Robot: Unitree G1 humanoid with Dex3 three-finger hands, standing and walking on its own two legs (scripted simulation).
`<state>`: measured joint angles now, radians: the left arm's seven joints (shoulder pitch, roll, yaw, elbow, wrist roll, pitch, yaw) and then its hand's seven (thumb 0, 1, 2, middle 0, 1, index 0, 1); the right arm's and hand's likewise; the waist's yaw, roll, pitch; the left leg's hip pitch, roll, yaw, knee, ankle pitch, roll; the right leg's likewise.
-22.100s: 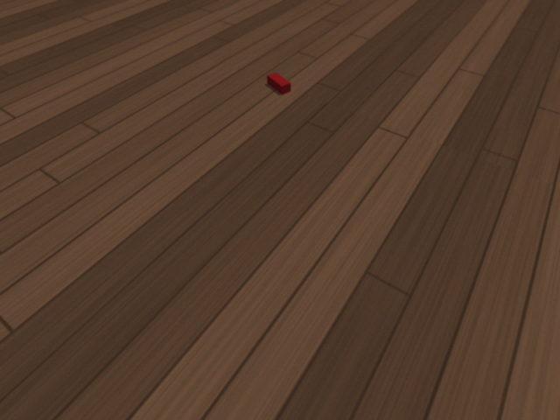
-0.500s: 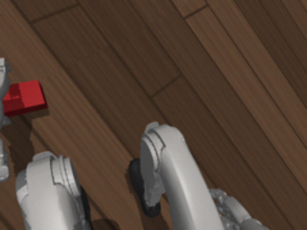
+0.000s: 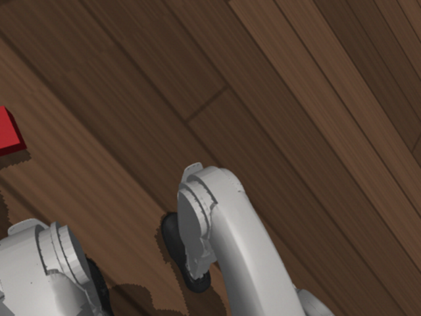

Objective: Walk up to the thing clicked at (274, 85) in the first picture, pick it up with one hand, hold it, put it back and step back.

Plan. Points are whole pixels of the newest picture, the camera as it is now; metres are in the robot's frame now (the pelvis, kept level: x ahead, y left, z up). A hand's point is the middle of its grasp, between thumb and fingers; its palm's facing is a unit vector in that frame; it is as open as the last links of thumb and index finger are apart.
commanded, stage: rest palm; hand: left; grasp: from above
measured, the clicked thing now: out of the picture +0.47 +0.30 -0.27
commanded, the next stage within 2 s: close in 0.10 s
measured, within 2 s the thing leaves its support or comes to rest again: neither
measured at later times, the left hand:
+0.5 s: hand out of the picture +0.46 +0.29 -0.25, palm faces -0.43 -0.12 -0.89, open 12.8 cm
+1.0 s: hand out of the picture +0.45 +0.30 -0.25, palm faces -0.44 -0.14 -0.88, open 11.1 cm
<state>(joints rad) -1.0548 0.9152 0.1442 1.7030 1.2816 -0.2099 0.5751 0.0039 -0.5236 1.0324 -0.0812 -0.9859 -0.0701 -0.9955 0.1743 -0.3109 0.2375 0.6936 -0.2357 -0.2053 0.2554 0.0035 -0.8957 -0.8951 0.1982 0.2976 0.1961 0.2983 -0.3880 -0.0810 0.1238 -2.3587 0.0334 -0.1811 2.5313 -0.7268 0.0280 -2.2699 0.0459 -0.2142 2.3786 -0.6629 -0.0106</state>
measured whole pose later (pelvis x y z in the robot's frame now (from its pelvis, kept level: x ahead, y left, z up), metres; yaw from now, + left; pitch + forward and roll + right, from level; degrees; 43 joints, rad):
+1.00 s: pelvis -0.01 +0.00 +0.00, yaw -2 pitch +27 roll -14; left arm -1.06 0.98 0.11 1.75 1.26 -0.21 0.62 0.00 -0.13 0.86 -0.35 -0.96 -0.37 -0.93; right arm 0.13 -0.35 0.30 0.67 -0.25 -0.28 0.31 0.00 -0.90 -0.90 0.20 0.30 0.19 0.30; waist -0.40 -0.13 0.18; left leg -2.34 0.04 -0.23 2.55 -0.72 0.03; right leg -2.24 0.06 -0.25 2.36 -0.63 0.00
